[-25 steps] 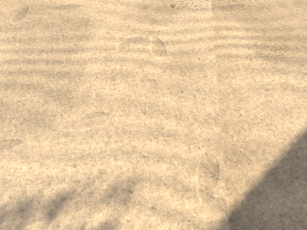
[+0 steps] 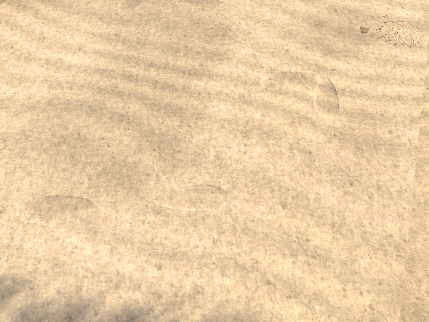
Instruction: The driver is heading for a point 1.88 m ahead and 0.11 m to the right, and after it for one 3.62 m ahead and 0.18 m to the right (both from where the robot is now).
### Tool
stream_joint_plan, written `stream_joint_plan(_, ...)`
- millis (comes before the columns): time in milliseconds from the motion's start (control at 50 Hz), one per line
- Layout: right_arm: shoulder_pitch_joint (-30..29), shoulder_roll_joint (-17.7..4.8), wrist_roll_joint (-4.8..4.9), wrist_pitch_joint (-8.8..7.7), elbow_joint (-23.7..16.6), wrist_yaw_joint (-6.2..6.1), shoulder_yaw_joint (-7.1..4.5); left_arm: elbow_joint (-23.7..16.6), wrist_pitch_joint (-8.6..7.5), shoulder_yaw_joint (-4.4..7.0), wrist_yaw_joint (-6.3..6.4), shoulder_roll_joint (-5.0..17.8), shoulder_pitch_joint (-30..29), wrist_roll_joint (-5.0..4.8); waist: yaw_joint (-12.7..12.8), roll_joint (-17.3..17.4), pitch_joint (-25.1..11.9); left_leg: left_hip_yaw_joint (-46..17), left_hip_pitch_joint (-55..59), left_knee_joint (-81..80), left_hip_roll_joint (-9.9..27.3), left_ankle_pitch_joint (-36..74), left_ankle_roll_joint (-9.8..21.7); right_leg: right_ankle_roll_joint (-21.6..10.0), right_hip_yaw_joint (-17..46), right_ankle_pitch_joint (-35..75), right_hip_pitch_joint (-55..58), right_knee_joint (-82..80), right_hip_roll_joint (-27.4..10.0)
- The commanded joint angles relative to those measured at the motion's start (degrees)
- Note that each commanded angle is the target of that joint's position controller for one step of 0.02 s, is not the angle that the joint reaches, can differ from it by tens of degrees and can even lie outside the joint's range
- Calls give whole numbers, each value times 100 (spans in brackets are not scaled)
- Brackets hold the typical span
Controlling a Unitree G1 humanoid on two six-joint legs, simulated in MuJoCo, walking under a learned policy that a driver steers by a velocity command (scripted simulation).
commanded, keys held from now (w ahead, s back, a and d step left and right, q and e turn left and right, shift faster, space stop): w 0.98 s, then w+e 0.02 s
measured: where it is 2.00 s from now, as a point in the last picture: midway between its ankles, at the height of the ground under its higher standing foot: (234, 138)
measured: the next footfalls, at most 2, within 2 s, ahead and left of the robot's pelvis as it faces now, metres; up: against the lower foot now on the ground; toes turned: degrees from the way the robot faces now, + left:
right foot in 0.44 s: +0.44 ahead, -0.13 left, +0.00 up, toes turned +4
left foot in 1.00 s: +0.71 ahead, +0.14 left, +0.00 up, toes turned +7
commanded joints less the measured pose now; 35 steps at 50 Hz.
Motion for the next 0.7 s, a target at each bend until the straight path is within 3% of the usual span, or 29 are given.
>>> stream_joint_plan(20, 1125, -793, -12, -69, -108, -53, -239, -794, -446, 76, -85, 645, -491, -117, -453, -72, -1136, -2935, 3545, -1785, 1745, 766, 1315, -196, 757, 408, -3254, 1175, -236)
stream_joint_plan(40, 791, -556, -36, -87, -188, -79, -164, -736, -395, 132, -43, 716, -461, -3, -263, -117, -911, -2452, 2857, -1883, 1577, 1267, 1192, -153, 715, 624, -2860, 683, -436)
stream_joint_plan(60, 618, -468, -100, -95, -260, -102, -113, -713, -306, 156, -48, 711, -327, 20, -97, 16, -780, -2237, 2353, -2035, 1464, 1534, 1169, -105, 722, 757, -2492, 506, -537)
stream_joint_plan(120, 685, -618, -81, -164, -183, -159, -133, -728, -115, 131, -28, 493, -213, 96, 33, 115, -583, -1738, 1727, -2366, 1318, 2068, 1204, 129, 552, 1111, -2288, -178, -560)
stream_joint_plan(180, 876, -734, -71, -166, -76, -240, -157, -906, -79, 80, -11, 377, -749, 123, -149, 190, -382, -1279, 1674, -2470, 1115, 2151, 996, 241, 471, 2155, -2454, -1316, -510)
stream_joint_plan(240, 1095, -773, -48, -155, 39, -260, -154, -1030, -117, 31, -62, 278, -1281, 65, -408, 282, -291, -1037, 1759, -2465, 987, 1649, 754, 187, 372, 3171, -2209, -2479, -302)
stream_joint_plan(340, 1497, -815, -19, -100, 308, -265, -171, -1279, -200, 44, -193, 392, -1829, 5, -602, 369, -30, -1382, 2642, -2171, 1447, 1355, 693, -80, 432, 3027, -2515, -3253, -143)
stream_joint_plan(400, 1442, -898, -21, -27, 373, -313, -208, -1266, -251, 105, -254, 547, -1514, 10, -354, 525, -142, -1455, 3046, -1737, 1594, 2256, 510, -334, 348, 2376, -2074, -3474, 4)
stream_joint_plan(420, 1324, -930, -22, -3, 358, -319, -211, -1161, -262, 170, -242, 656, -1088, 16, -94, 564, -389, -1331, 3026, -1264, 1462, 3171, 416, -457, 173, 2303, -1418, -3593, 183)
stream_joint_plan(440, 1260, -828, -43, 13, 336, -316, -161, -935, -265, 281, -209, 870, -303, 42, 281, 450, -915, -1088, 2742, -322, 1145, 3622, 269, -643, 135, 2523, -242, -3599, 202)
stream_joint_plan(460, 1299, -572, -141, 16, 222, -322, -44, -788, -258, 360, -169, 1215, 701, 115, 626, -105, -1771, -819, 1689, 1353, 761, 2235, 66, -1030, 1217, 2717, 1452, -3404, -759)
stream_joint_plan(480, 2177, -1, -52, -109, 200, -270, 110, -604, -221, 461, -202, 1575, 1128, 112, 255, -1810, -2469, -658, -613, 3376, -241, -1621, -363, -2002, 3929, 1527, 3417, -3966, -1976)
stream_joint_plan(500, 1833, -487, 18, -191, 273, -241, 43, -617, -204, 317, -215, 1007, 1127, -24, 519, -1317, -2295, -1251, -1389, 3974, -32, -2266, -315, -1866, 4580, 254, 3402, -4547, -1908)
stream_joint_plan(520, 1192, -771, 104, -242, 86, -215, -33, -704, -185, 238, -187, 774, 679, -21, 528, -852, -1386, -1120, -1755, 4053, 279, -1763, -267, -1581, 3746, 126, 2636, -4667, -1748)
stream_joint_plan(540, 821, -734, 64, -259, -8, -232, -15, -794, -151, 195, -172, 695, 250, 46, 367, -332, -911, -898, -1589, 3803, 574, -1243, -253, -1425, 3111, 600, 1780, -4776, -1535)
stream_joint_plan(560, 682, -688, -25, -256, -45, -239, -36, -826, -142, 154, -183, 586, -2, 94, 208, -249, -556, -839, -1421, 3454, 745, -940, -282, -1424, 2697, 1163, 1087, -4936, -1355)
stream_joint_plan(580, 818, -638, -50, -220, -22, -239, -57, -837, -164, 111, -188, 483, -117, 148, 14, -398, -513, -867, -1069, 3230, 906, -727, -289, -1380, 2389, 1582, 688, -5068, -1191)
stream_joint_plan(620, 1075, -455, -39, -134, 65, -250, -33, -788, -198, 112, -201, 487, -130, 103, -142, -528, -503, -774, -814, 2902, 984, -610, -365, -1433, 1947, 2031, 355, -5304, -1035)
stream_joint_plan(700, 525, -338, -101, -83, -89, -286, 10, -639, -193, 183, -116, 741, 76, 65, -67, -359, -277, -655, -1242, 1894, 1101, 292, -603, -1476, 1356, 2760, 289, -5588, -984)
